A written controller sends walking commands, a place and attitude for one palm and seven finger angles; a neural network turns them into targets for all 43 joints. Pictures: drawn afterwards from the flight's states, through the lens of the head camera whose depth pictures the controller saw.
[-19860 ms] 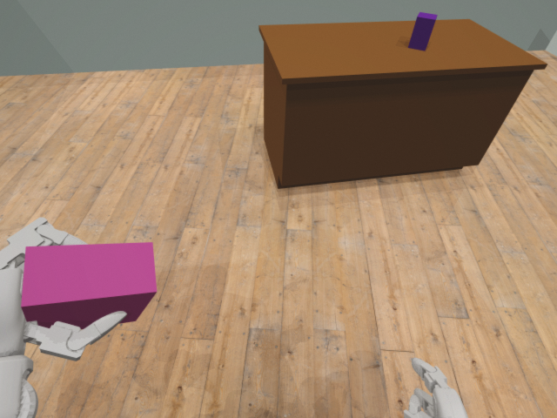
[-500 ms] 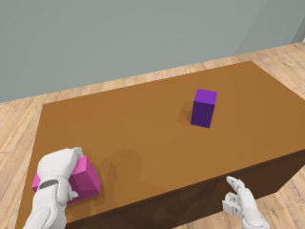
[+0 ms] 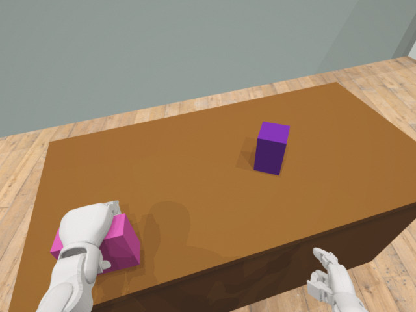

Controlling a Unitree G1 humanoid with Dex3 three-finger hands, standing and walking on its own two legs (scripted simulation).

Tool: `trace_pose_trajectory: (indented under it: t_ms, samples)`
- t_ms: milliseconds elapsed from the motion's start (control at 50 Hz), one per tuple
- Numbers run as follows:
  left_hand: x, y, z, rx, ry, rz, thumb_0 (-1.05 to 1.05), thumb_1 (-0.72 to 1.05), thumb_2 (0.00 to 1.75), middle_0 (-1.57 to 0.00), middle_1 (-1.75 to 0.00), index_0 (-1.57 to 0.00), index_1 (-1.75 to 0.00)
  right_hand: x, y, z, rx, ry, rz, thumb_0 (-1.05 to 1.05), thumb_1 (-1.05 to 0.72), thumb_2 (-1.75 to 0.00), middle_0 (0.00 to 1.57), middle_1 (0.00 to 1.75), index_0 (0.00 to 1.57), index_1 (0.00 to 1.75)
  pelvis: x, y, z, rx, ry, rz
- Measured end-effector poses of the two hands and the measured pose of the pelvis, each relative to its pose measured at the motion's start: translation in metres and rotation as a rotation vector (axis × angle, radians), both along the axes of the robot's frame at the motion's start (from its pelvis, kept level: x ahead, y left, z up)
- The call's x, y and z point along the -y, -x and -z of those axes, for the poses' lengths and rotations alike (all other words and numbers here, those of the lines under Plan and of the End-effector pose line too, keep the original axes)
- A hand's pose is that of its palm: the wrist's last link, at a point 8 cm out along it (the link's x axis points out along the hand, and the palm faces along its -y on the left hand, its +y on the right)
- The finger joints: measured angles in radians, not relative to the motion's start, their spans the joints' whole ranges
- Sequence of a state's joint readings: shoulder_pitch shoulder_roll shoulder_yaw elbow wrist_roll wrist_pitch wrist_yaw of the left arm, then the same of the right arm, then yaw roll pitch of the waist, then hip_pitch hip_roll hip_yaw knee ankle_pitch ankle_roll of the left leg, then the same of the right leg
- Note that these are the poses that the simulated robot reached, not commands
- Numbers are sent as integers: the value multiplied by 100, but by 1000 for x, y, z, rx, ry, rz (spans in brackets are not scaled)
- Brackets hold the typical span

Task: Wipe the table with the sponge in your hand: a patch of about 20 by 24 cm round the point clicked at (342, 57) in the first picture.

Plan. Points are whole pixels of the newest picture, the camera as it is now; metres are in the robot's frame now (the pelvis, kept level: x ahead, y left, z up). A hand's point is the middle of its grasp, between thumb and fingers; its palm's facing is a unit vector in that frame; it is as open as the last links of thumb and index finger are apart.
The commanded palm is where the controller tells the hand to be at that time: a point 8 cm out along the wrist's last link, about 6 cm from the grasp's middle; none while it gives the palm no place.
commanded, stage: move the sponge above the wiping area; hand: left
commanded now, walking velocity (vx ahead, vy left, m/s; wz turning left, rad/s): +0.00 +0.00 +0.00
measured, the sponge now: (103, 251) +0.21 +0.27 -0.02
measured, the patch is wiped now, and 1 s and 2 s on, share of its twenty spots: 0.00 0.00 0.00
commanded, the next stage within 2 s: none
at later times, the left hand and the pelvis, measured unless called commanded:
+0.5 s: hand (91, 240) +0.21 +0.28 +0.03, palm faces -0.04 -0.08 -1.00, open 9.6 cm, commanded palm +0.20 +0.27 +0.09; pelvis +0.00 +0.00 +0.00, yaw +0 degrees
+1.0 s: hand (92, 230) +0.23 +0.28 +0.04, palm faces +0.01 -0.07 -1.00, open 9.6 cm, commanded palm +0.20 +0.27 +0.09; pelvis +0.00 +0.01 +0.00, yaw +0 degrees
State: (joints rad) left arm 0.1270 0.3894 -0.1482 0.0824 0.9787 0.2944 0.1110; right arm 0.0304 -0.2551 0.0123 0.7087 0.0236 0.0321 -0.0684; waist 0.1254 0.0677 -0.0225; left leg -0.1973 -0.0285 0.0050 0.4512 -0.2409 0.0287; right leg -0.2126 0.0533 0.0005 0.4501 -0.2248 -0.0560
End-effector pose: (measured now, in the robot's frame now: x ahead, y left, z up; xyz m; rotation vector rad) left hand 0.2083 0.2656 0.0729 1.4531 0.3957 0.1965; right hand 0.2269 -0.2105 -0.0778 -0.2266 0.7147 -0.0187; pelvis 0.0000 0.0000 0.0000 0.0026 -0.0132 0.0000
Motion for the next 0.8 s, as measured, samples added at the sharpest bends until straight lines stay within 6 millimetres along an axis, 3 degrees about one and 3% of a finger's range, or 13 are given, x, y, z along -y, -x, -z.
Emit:
trace_pose_trajectory:
  t_ms: [200, 300, 420, 520, 620, 800]
  samples:
    - [-16, -6, -23, 111, -45, -110, 0, -46, 103, -78, -137, -78, -137, 5, -7, 0, 6, -45, 31, 1, -90, -90, 20, 30, 20, 30, 2, -7, -1, -8, -1, 10]
    - [-14, 8, -10, 28, 1, -141, 0, -46, 104, -78, -138, -78, -137, 4, -11, -3, 17, -48, 20, 1, -90, -90, 20, 30, 20, 30, 1, -8, 0, -3, -1, 3]
    - [-8, 18, 6, -17, 18, -62, 0, -46, 104, -78, -137, -78, -137, 1, -11, -6, 20, 1, -14, 1, -90, -90, 20, 30, 20, 30, 2, -3, 0, 6, 2, -3]
    - [-7, 11, -14, 92, -45, -4, 0, -46, 104, -78, -137, -79, -137, -7, -9, -5, 31, -7, -20, 1, -90, -90, 20, 30, 20, 30, 0, 0, 1, 11, 6, -1]
    - [-12, 0, -29, 141, -46, -64, 0, -46, 104, -78, -137, -79, -137, -16, -5, -2, 26, -61, -2, 1, -90, -90, 20, 30, 20, 30, -4, 2, -1, 7, 2, -1]
    - [-9, 4, 2, -13, 20, -86, 0, -46, 104, -78, -137, -78, -137, -15, 3, -2, -3, -46, -6, 1, -90, -90, 20, 30, 20, 30, -5, 4, -1, 3, -2, 1]
